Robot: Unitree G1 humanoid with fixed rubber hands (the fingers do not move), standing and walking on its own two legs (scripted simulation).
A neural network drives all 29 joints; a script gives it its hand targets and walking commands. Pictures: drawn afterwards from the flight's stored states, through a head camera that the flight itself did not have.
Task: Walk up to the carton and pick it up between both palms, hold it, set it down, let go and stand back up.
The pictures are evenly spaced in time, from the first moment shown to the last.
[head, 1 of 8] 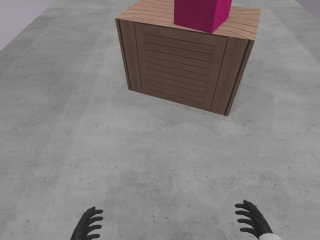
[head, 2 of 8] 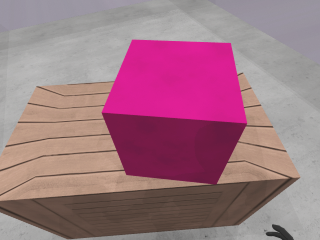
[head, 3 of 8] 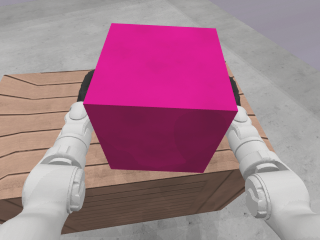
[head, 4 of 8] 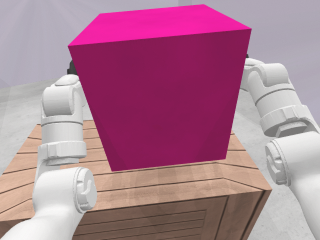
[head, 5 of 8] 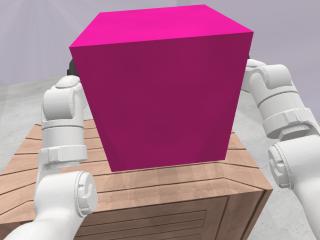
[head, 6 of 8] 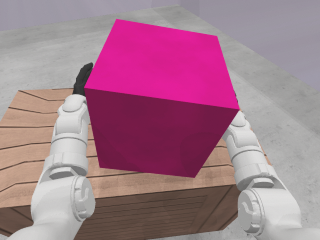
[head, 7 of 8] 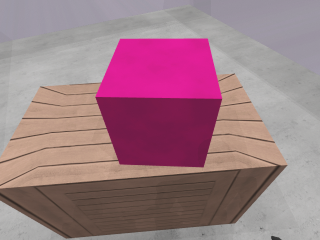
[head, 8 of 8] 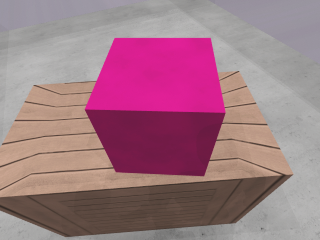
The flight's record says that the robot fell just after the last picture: no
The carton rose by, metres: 0.25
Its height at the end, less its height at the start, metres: +0.00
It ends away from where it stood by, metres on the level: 0.03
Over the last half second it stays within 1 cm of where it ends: yes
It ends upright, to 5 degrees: yes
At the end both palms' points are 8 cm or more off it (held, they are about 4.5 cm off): yes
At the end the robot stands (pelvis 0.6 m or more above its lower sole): yes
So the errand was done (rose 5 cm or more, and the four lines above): yes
